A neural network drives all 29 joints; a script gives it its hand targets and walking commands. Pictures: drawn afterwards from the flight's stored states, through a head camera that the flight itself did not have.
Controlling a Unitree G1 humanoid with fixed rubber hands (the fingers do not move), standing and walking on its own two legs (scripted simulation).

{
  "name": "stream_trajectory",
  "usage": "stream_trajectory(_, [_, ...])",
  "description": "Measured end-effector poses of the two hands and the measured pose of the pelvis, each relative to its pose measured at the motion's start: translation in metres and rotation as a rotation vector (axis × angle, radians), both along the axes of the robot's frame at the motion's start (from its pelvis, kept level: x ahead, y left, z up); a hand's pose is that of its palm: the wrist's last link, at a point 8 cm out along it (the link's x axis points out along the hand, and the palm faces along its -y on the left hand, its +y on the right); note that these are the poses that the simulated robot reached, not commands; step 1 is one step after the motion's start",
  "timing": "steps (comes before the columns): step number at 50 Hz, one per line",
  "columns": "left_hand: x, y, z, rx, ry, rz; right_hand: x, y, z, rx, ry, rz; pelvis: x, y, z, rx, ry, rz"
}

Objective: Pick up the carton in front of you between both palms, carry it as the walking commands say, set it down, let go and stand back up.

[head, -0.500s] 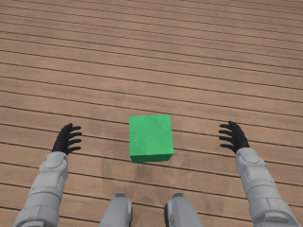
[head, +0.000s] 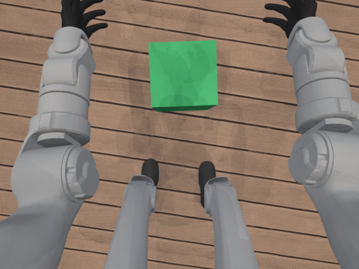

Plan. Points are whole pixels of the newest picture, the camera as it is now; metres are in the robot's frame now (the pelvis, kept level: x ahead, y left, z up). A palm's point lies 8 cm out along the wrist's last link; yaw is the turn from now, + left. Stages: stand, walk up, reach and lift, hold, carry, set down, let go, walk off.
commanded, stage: reach and lift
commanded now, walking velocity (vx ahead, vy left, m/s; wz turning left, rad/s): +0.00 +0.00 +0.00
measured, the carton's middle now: (182, 81) +0.54 +0.00 -0.52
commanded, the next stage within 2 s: none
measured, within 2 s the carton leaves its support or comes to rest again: leaves its support in 1.76 s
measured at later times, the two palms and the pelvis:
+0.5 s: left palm (114, 70) +0.53 +0.19 -0.33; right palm (253, 67) +0.54 -0.20 -0.33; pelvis +0.00 +0.00 -0.17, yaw +1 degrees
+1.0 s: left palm (127, 78) +0.53 +0.19 -0.46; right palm (235, 75) +0.55 -0.18 -0.46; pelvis -0.02 +0.00 -0.28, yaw +1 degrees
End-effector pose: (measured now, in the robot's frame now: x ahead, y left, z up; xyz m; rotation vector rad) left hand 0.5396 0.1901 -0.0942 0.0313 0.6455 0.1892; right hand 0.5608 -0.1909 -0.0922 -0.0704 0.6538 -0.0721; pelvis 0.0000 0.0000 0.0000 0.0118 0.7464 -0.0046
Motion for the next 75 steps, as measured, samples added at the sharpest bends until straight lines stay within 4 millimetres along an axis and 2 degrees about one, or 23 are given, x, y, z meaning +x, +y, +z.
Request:
stream_trajectory(7, [0.001, -0.002, -0.045, -0.003, 0.018, 0.011, 0.003, 0.002, -0.044, 0.004, 0.012, -0.017, 0.02, -0.001, -0.01, 0.001, 0.101, -0.003])
stream_trajectory(10, [-0.003, -0.001, -0.072, -0.002, 0.033, 0.014, -0.002, 0.002, -0.071, 0.005, 0.027, -0.027, 0.026, 0.0, -0.026, 0.002, 0.147, -0.003])
stream_trajectory(14, [-0.008, 0.0, -0.116, 0.0, 0.05, 0.014, -0.011, 0.002, -0.118, 0.0, 0.044, -0.038, 0.027, 0.0, -0.058, 0.004, 0.193, -0.002])
stream_trajectory(22, [-0.011, 0.001, -0.207, 0.008, 0.044, 0.004, -0.018, -0.004, -0.211, -0.019, 0.032, -0.044, 0.009, 0.003, -0.141, 0.008, 0.183, 0.0])
stream_trajectory(29, [-0.013, 0.001, -0.26, 0.006, 0.035, 0.002, -0.018, -0.002, -0.263, -0.018, 0.018, -0.042, -0.014, 0.004, -0.204, 0.009, 0.088, -0.002])
stream_trajectory(35, [-0.013, -0.002, -0.298, -0.005, 0.064, 0.0, -0.016, 0.005, -0.3, -0.008, 0.047, -0.037, -0.027, 0.003, -0.238, 0.009, 0.013, 0.0])
stream_trajectory(43, [-0.016, -0.005, -0.351, -0.009, 0.1, -0.01, -0.019, 0.009, -0.353, -0.007, 0.082, -0.029, -0.029, 0.002, -0.264, 0.01, -0.073, 0.003])
stream_trajectory(49, [-0.008, -0.004, -0.365, -0.006, 0.089, -0.016, -0.013, 0.011, -0.368, -0.007, 0.069, -0.025, -0.021, 0.002, -0.275, 0.01, -0.103, 0.002])
stream_trajectory(55, [0.001, -0.006, -0.36, -0.01, 0.06, -0.028, -0.005, 0.019, -0.362, -0.001, 0.042, -0.017, -0.016, 0.002, -0.282, 0.008, -0.099, 0.001])
stream_trajectory(63, [-0.007, -0.013, -0.358, -0.018, 0.078, -0.038, -0.015, 0.023, -0.36, 0.005, 0.059, -0.019, -0.021, 0.004, -0.28, 0.005, -0.089, 0.002])
stream_trajectory(66, [-0.008, -0.019, -0.357, -0.023, 0.077, -0.051, -0.016, 0.027, -0.359, 0.01, 0.059, -0.008, -0.024, 0.004, -0.278, 0.004, -0.097, 0.002])
stream_trajectory(70, [-0.006, -0.036, -0.356, -0.045, 0.074, -0.078, -0.014, 0.041, -0.357, 0.018, 0.06, 0.009, -0.027, 0.004, -0.275, 0.004, -0.112, 0.001])
stream_trajectory(75, [-0.005, -0.037, -0.356, -0.041, 0.08, -0.055, -0.012, 0.041, -0.356, 0.007, 0.074, 0.005, -0.029, 0.004, -0.275, 0.005, -0.13, -0.001])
